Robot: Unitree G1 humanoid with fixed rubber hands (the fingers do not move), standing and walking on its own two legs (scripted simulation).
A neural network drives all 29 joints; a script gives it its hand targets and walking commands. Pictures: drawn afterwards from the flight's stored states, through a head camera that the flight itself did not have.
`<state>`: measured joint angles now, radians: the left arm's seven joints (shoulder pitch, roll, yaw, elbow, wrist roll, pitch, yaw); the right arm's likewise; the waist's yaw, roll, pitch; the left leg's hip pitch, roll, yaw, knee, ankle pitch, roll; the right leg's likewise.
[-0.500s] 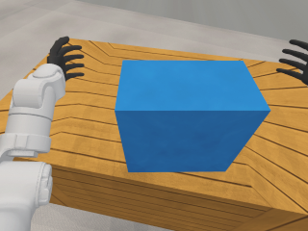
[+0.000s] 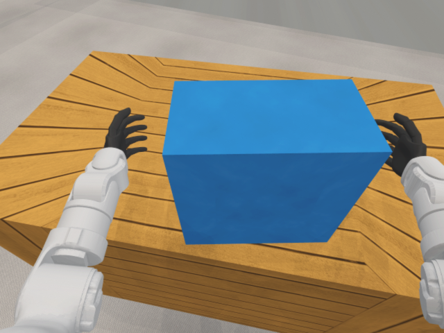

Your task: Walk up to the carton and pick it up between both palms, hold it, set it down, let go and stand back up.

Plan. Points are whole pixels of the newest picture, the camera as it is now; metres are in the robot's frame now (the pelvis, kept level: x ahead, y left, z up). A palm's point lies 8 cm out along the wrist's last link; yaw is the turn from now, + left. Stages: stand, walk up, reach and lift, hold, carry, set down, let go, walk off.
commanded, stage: reach and lift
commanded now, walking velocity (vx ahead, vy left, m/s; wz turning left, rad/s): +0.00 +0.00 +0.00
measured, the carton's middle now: (259, 171) +0.43 -0.04 +0.05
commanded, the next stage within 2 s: none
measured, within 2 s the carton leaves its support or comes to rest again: neither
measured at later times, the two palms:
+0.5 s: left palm (126, 159) +0.40 +0.21 +0.10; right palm (389, 151) +0.44 -0.26 +0.12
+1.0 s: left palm (149, 159) +0.42 +0.18 +0.09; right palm (374, 151) +0.45 -0.24 +0.10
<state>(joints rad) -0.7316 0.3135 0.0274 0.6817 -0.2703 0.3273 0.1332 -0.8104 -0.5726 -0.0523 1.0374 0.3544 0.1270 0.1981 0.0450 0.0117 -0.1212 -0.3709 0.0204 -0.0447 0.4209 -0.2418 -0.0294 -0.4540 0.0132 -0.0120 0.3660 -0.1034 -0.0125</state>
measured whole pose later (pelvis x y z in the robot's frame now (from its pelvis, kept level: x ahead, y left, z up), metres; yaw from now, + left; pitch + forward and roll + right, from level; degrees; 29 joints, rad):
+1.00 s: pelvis +0.00 -0.01 +0.00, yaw -1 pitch +14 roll +0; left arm -0.78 0.19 0.00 0.93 -0.20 0.00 0.12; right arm -0.91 -0.46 0.15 1.18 0.48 -0.10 0.05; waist 0.08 0.03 -0.16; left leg -0.45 0.05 -0.04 0.45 -0.25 -0.05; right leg -0.53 0.04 -0.01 0.39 -0.11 -0.03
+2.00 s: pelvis +0.00 -0.01 +0.00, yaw +0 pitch +14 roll -1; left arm -0.82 0.15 0.05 1.02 -0.17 -0.06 0.14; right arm -0.95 -0.43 0.10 1.26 0.40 -0.09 0.05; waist 0.06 0.04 -0.16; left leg -0.44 0.05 -0.04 0.44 -0.24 -0.05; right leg -0.51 0.04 -0.02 0.36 -0.09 -0.03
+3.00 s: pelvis +0.00 +0.00 +0.01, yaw +3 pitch +5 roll +0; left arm -0.63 0.09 0.18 0.45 0.04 0.37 0.09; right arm -0.75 -0.31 -0.22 0.93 0.09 0.10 0.12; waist 0.00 -0.01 -0.14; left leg -0.22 0.01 -0.06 0.33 -0.19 -0.03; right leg -0.29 -0.01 -0.05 0.30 -0.09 -0.01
